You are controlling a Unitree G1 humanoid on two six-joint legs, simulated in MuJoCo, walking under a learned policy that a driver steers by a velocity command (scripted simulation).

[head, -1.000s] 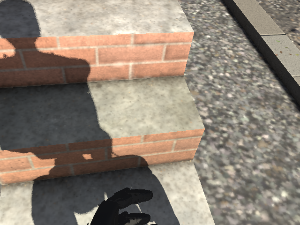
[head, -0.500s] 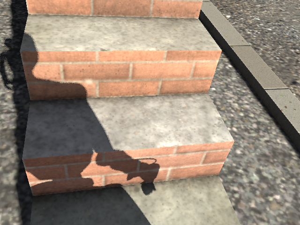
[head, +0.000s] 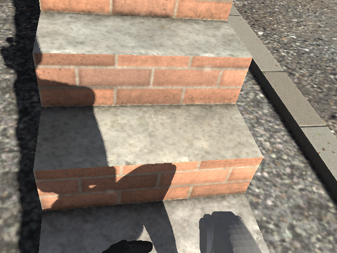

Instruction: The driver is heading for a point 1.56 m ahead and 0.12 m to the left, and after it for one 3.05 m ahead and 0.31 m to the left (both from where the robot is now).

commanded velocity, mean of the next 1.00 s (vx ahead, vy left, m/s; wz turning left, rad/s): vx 0.50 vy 0.00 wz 0.00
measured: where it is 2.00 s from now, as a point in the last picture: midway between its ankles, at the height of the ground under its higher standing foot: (165, 56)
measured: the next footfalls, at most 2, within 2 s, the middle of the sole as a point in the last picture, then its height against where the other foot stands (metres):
right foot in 0.10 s outside the picture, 0.19 m higher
left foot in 0.54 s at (92, 243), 0.19 m higher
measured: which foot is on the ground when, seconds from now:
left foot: down 0.00-0.12, up 0.14-0.52, down 0.54-1.00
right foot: up 0.00-0.08, down 0.10-0.58, up 0.60-1.00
